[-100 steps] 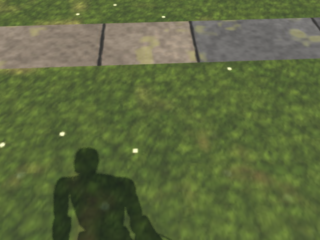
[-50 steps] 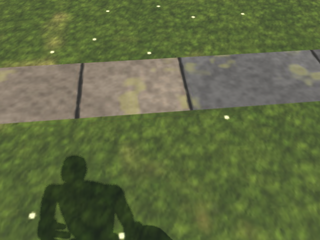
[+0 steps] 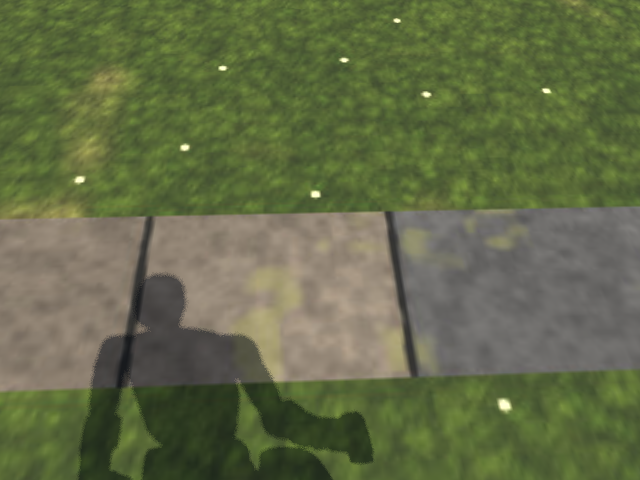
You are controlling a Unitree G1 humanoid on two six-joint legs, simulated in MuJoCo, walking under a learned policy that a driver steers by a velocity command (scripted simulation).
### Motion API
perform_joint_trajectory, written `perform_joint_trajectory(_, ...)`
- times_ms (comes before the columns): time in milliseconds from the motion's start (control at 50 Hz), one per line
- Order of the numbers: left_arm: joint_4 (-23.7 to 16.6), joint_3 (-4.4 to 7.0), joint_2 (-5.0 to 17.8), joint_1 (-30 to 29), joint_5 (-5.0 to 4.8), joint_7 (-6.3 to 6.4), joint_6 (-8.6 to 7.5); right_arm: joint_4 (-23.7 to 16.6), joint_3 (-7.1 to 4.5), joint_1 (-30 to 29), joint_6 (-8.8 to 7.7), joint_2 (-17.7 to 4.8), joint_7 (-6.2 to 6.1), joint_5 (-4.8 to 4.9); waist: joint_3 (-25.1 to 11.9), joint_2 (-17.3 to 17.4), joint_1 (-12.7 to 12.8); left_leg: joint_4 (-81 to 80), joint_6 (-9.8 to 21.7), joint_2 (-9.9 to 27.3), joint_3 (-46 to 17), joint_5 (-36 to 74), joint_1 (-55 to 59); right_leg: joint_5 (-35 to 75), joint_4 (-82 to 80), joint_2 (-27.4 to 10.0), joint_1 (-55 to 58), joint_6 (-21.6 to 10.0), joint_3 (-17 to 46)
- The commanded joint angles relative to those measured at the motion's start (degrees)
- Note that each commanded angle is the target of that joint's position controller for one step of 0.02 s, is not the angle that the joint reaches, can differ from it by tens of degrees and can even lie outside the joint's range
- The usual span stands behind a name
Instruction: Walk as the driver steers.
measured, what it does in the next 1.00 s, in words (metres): walks ahead: right foot, then left foot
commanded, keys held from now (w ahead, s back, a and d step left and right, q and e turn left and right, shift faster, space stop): w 0.32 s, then no key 0.40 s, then q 0.04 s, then w+q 0.24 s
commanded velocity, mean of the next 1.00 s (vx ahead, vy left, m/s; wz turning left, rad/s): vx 0.32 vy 0.00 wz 0.07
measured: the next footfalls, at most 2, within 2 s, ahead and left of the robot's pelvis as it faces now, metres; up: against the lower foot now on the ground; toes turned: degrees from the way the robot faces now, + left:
right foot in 0.42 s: +0.42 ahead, -0.15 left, +0.00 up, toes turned -2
left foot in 0.84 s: +0.38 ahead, +0.08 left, +0.00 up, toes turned +2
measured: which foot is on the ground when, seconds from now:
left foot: down 0.00-0.44, up 0.46-0.82, down 0.84-1.00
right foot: up 0.00-0.40, down 0.42-0.90, up 0.92-1.00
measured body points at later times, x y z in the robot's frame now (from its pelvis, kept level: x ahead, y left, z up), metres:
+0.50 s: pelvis +0.26 -0.05 -0.01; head +0.30 -0.06 +0.44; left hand +0.45 +0.19 -0.11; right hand +0.24 -0.32 -0.16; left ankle +0.09 +0.08 -0.67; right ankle +0.38 -0.15 -0.74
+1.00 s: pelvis +0.37 -0.05 +0.01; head +0.37 -0.02 +0.46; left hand +0.50 +0.23 -0.11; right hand +0.39 -0.32 -0.12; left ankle +0.34 +0.07 -0.73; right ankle +0.37 -0.16 -0.70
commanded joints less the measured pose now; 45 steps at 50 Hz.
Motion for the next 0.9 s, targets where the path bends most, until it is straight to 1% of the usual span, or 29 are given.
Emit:
perform_joint_trajectory(20,-3.33,1.58,4.04,1.48,0.27,0.51,0.09,-1.36,-0.68,1.98,-0.81,-4.2,0.16,-0.73,-4.39,5.61,0.57,-16.94,9.24,14.94,-17.96,5.81,11.72,6.27,-0.48,-6.23,-11.02,-0.26,2.61)
perform_joint_trajectory(40,-3.22,1.56,3.18,1.87,0.31,0.59,0.66,-0.7,-0.79,2.95,-0.93,-4.72,0.02,-0.56,-3.62,5.58,0.97,-18.05,9.68,14.54,-16.14,7.3,10.33,6.82,-1.95,-6.48,-10.88,0.1,2.11)
perform_joint_trajectory(100,-5.29,1.91,3.62,-3.67,0.94,0.86,1.33,0.69,-1.36,5.87,-0.91,-7.21,-1.06,-0.46,-0.81,4.14,0.34,-20.2,10.2,14.61,-13.33,10.79,10.66,13.31,-9.12,-7.12,-16.58,1.74,1.65)
perform_joint_trajectory(140,-6.57,1.94,3.34,-7.65,1.18,0.71,1.22,1.41,-1.31,7.84,-0.46,-7.37,-1.73,-0.32,-0.1,3.93,-0.64,-20.55,9.44,14.12,-11.69,11.96,12.57,18.98,-15.26,-6.9,-19.31,2.44,1.34)
perform_joint_trajectory(220,-8.56,1.33,2.02,-15.13,0.87,-0.08,0.7,2.65,-1.18,11.1,0.0,-7.79,-2.28,0.21,1.42,4.46,-2.97,-20.99,7.52,12.4,-7.96,10.92,14.33,27.63,-27.96,-4.76,-17.46,2.4,-0.75)
perform_joint_trajectory(320,-11.45,0.67,2.07,-22.77,0.23,-1.67,0.08,5.19,-1.51,15.63,1.1,-8.4,-2.49,0.6,3.87,4.57,-5.25,-17.96,7.5,15.46,-7.99,11.35,22.79,24.47,-35.68,-3.06,-19.03,1.44,-1.65)
perform_joint_trajectory(360,-11.94,0.75,2.62,-22.4,0.62,-2.37,-0.45,5.5,-1.66,14.58,1.87,-8.57,-2.87,0.45,3.49,5.35,-3.85,-13.27,6.07,15.86,-7.31,22.02,24.49,21.41,-38.39,-1.58,-15.7,0.07,-2.24)
perform_joint_trajectory(380,-11.36,1.17,3.66,-19.77,0.86,-2.52,-0.69,5.45,-1.8,13.78,2.18,-9.02,-3.03,0.37,1.44,6.47,-2.31,-9.97,5.05,15.63,-7.1,29.4,25.02,20.4,-39.13,-0.22,-11.12,-0.75,-2.87)
perform_joint_trajectory(400,-9.8,1.92,5.19,-14.5,1.24,-2.47,-0.95,5.11,-1.89,12.18,2.44,-9.47,-3.17,0.49,-1.98,7.25,0.63,-4.43,3.71,14.25,-6.25,38.14,24.78,21.86,-40.53,1.89,-3.48,-1.85,-4.22)
perform_joint_trajectory(420,-7.08,3.03,7.58,-6.61,1.74,-2.26,-1.15,4.72,-1.53,11.47,2.59,-8.67,-3.18,0.49,-6.85,6.16,4.2,4.82,1.68,10.85,-4.46,40.75,22.45,29.03,-42.58,2.78,7.67,-3.35,-5.05)
perform_joint_trajectory(440,-5.2,3.86,11.75,1.9,3.03,-1.74,-1.22,3.2,-0.73,11.9,2.32,-6.97,-3.19,-0.51,-15.3,0.38,6.09,20.33,-0.97,7.09,-2.64,23.34,10.9,50.79,-38.17,-7.22,25.72,-6.81,4.37)
perform_joint_trajectory(460,-4.39,3.91,14.3,3.89,2.98,-1.69,-0.52,4.99,1.68,22.35,1.59,0.97,-2.37,-0.92,-25.0,-14.77,2.01,42.27,-4.78,-2.52,-3.06,-26.64,-9.45,65.29,-37.38,-23.41,46.59,-18.23,24.6)
perform_joint_trajectory(480,-4.49,2.98,9.97,5.66,2.02,-1.85,0.12,6.92,0.32,21.9,0.97,-4.61,-2.15,0.41,-29.45,-8.29,4.76,49.0,-4.59,-1.92,-12.96,-30.87,-10.82,57.88,-40.46,-21.84,44.2,-18.03,28.3)
perform_joint_trajectory(500,-5.39,2.31,8.47,-0.19,1.48,-1.71,0.27,4.87,-0.55,15.62,0.88,-7.32,-2.27,1.89,-20.46,-6.45,3.72,49.2,-4.2,1.13,-11.42,-27.69,-14.58,54.21,-42.41,-19.29,36.08,-15.25,20.06)
perform_joint_trajectory(520,-6.31,1.58,6.57,-5.96,1.5,-1.51,0.37,3.78,-0.5,11.37,1.3,-6.97,-2.86,1.7,-14.18,-2.36,1.95,45.71,-4.56,4.08,-8.74,-23.37,-14.3,50.88,-44.9,-16.29,27.14,-13.02,14.82)
perform_joint_trajectory(540,-6.63,0.85,4.55,-9.3,1.8,-1.45,0.32,3.67,-0.9,9.55,2.14,-6.66,-3.47,0.86,-10.15,-0.61,0.44,42.25,-5.01,5.93,-8.15,-20.34,-11.95,48.69,-47.26,-14.6,19.08,-12.17,11.56)
perform_joint_trajectory(560,-6.28,0.5,3.5,-10.87,2.49,-1.49,0.26,3.73,-0.98,10.51,3.18,-5.57,-3.8,0.4,-8.98,-1.89,-1.64,38.66,-5.07,7.52,-8.35,-17.87,-6.37,47.14,-49.22,-12.92,12.56,-11.27,9.0)
perform_joint_trajectory(580,-5.81,0.3,2.94,-11.82,3.1,-1.62,0.28,4.3,-0.79,11.98,4.07,-3.78,-3.97,0.2,-8.56,-3.02,-2.85,35.44,-5.19,7.44,-7.72,-16.36,-2.12,46.14,-50.7,-11.7,8.23,-11.12,6.9)
perform_joint_trajectory(600,-5.41,0.28,3.26,-12.48,3.44,-1.61,0.23,4.58,-0.51,12.95,4.67,-2.18,-4.2,0.17,-8.18,-3.77,-3.78,31.13,-5.38,7.27,-6.96,-15.64,0.45,46.27,-51.56,-10.79,5.49,-11.25,4.76)
perform_joint_trajectory(640,-4.84,0.47,4.43,-13.2,3.59,-1.13,0.36,4.26,-0.34,11.61,5.41,-1.79,-4.75,-0.09,-8.39,-4.92,-4.06,22.65,-5.69,6.82,-6.02,-13.58,3.24,44.31,-52.31,-9.81,3.52,-11.34,2.54)
perform_joint_trajectory(660,-4.55,0.61,5.07,-13.02,3.35,-0.84,0.63,4.05,-0.34,10.39,5.76,-2.19,-4.88,-0.28,-8.99,-5.0,-3.58,19.45,-5.67,6.77,-5.85,-11.29,4.35,39.9,-52.79,-9.78,3.62,-11.15,2.52)
perform_joint_trajectory(700,-3.93,0.71,5.94,-12.35,2.8,-0.31,1.44,3.91,-0.7,8.36,6.58,-3.48,-4.92,-0.31,-9.0,-4.83,-2.64,15.24,-5.53,6.57,-5.52,-7.21,6.28,25.46,-54.66,-9.98,3.12,-10.54,3.68)
perform_joint_trajectory(760,-3.47,0.49,5.85,-13.46,2.24,0.45,2.55,3.69,-0.99,5.82,7.03,-3.85,-4.74,-0.42,-5.04,-4.54,-2.85,8.07,-4.34,5.78,-3.94,-3.2,8.73,2.73,-56.06,-9.12,0.44,-8.06,4.09)
perform_joint_trajectory(800,-3.15,1.0,7.16,-12.24,1.36,1.17,3.04,3.17,-1.3,4.65,6.7,-4.79,-4.57,-0.83,-3.45,-4.64,-2.31,6.74,-2.55,4.71,-2.2,-6.22,7.89,-10.53,-56.25,-8.77,0.87,-5.98,5.4)
perform_joint_trajectory(820,-3.15,1.47,8.19,-11.37,0.81,1.58,3.36,2.85,-1.41,4.58,6.41,-5.29,-4.46,-0.53,-2.2,-4.45,-1.96,6.31,-1.09,4.48,-1.86,-10.1,5.51,-15.21,-55.67,-9.33,2.24,-5.55,6.62)
perform_joint_trajectory(840,-3.52,1.71,8.2,-11.16,0.41,1.94,3.46,2.84,-1.39,5.06,6.01,-5.43,-4.28,-0.16,-0.64,-2.68,-1.75,4.63,1.02,5.2,-2.97,-13.27,3.51,-17.04,-53.29,-9.49,2.85,-5.4,6.93)
perform_joint_trajectory(860,-4.3,1.87,7.54,-10.62,0.09,2.17,3.37,3.04,-1.99,5.02,5.75,-7.31,-4.23,0.34,1.25,1.99,-0.63,1.24,3.79,6.58,-6.3,-19.8,0.71,-17.65,-51.06,-7.38,2.29,-4.57,4.21)
perform_joint_trajectory(880,-5.59,1.85,7.05,-12.89,-0.23,2.27,3.04,3.69,-2.49,6.97,5.24,-7.69,-4.16,0.88,2.91,6.34,-1.61,-4.95,6.5,8.72,-12.43,-28.02,-1.79,-16.13,-46.02,-4.34,1.68,-3.0,-0.6)
perform_joint_trajectory(900,-7.25,1.77,6.01,-16.25,-0.54,2.19,2.4,4.51,-2.97,10.52,4.41,-8.74,-4.18,1.0,3.71,11.8,-3.1,-13.11,9.28,12.65,-21.51,-34.22,0.27,-11.08,-36.58,0.1,-1.69,-1.04,-5.24)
